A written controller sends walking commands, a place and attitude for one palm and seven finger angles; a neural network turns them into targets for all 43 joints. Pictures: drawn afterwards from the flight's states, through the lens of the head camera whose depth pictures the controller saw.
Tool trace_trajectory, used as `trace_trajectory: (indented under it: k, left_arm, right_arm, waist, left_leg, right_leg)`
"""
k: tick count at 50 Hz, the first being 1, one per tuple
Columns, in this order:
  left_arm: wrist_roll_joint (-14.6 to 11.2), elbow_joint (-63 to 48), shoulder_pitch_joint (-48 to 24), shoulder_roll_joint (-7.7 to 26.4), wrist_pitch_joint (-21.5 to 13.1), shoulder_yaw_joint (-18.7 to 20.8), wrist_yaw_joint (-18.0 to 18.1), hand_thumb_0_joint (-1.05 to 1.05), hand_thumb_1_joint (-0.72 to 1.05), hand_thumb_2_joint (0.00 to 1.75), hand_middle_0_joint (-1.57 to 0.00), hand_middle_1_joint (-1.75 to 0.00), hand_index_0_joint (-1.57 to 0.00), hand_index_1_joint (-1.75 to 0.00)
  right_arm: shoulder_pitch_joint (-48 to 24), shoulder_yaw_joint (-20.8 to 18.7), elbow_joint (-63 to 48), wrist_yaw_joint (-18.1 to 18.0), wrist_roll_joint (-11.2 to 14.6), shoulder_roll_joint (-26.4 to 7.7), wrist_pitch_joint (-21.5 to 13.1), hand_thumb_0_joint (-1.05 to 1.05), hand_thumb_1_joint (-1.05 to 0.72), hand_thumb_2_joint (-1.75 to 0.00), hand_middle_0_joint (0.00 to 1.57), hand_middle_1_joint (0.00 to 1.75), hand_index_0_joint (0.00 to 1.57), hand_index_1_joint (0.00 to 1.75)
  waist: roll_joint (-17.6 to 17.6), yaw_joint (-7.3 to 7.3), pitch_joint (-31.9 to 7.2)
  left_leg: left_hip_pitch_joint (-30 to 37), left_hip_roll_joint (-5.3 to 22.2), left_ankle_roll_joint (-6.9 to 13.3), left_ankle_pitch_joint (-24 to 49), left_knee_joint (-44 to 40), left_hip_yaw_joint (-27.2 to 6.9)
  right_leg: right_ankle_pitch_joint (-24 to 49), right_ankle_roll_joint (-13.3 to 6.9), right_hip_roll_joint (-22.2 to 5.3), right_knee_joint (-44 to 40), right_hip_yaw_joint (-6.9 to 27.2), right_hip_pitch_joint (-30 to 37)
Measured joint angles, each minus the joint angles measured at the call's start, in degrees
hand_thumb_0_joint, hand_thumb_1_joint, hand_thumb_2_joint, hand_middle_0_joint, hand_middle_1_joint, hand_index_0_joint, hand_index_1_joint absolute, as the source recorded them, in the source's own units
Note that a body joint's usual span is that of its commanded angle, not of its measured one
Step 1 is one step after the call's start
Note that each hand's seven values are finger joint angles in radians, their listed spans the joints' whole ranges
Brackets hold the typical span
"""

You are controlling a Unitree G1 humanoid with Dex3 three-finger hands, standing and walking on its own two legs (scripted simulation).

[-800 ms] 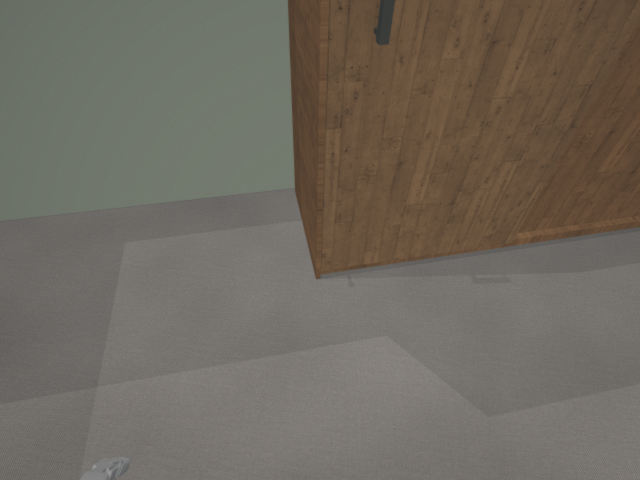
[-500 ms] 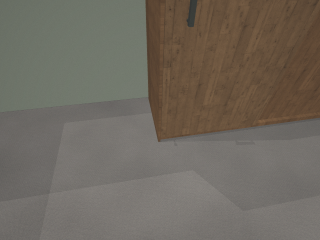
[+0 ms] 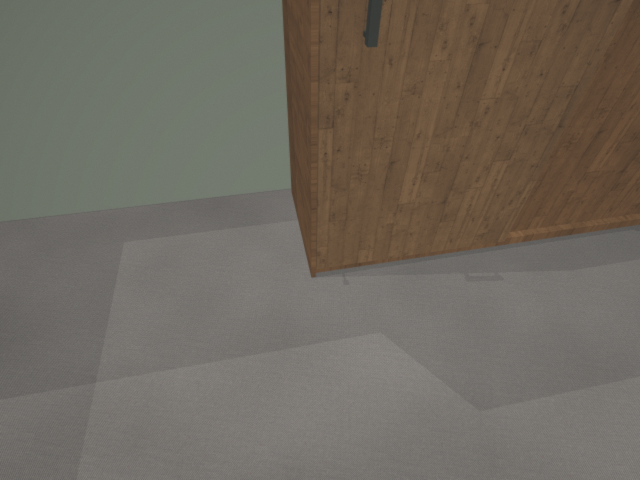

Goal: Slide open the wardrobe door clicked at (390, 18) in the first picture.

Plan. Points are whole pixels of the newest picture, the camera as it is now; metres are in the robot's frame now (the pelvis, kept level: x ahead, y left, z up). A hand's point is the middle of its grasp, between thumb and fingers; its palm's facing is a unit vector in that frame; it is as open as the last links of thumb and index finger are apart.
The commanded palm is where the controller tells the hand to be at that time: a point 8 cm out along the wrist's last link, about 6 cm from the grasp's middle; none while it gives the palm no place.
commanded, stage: stand and wait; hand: left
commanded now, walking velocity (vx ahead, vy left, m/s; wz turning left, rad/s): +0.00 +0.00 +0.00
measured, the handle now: out of the picture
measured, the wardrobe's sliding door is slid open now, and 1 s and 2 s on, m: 0.00 0.00 0.00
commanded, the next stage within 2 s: look at it before walking up in 0.02 s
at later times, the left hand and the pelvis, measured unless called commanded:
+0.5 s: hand out of the picture +0.08 +0.24 -0.16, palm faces -0.03 -0.95 -0.33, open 7.3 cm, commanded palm none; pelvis +0.01 +0.00 +0.00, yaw +0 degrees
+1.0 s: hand out of the picture +0.08 +0.22 -0.17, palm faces -0.08 -0.95 -0.30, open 7.3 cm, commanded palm none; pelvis +0.01 -0.01 -0.01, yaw -6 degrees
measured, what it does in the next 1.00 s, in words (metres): stands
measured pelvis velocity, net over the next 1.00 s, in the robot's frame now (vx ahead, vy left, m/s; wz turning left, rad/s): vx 0.01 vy -0.01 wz -0.10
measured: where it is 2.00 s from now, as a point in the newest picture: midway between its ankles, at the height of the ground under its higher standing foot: outside the picture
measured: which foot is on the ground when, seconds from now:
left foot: down 0.00-1.00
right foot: down 0.00-1.00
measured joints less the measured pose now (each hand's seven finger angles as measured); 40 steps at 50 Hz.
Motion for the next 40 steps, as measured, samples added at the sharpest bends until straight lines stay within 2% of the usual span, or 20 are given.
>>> trace_trajectory:
  k: [40]
  left_arm:
    - [0.1,0.1,-0.9,0.3,-0.2,0.1,0.0,0.0,0.91,0.89,-0.21,-0.3,-0.21,-0.3]
  right_arm:
    - [-2.6,0.2,-0.4,-0.2,0.1,0.0,-0.5,0.01,-0.91,-0.9,0.21,0.3,0.2,0.3]
  waist:
    - [-0.2,0.61,0.3]
  left_leg:
    - [1.7,0.2,-0.1,0.0,-2.2,0.2]
  right_leg:
    - [0.0,-0.1,0.2,-2.1,0.2,1.6]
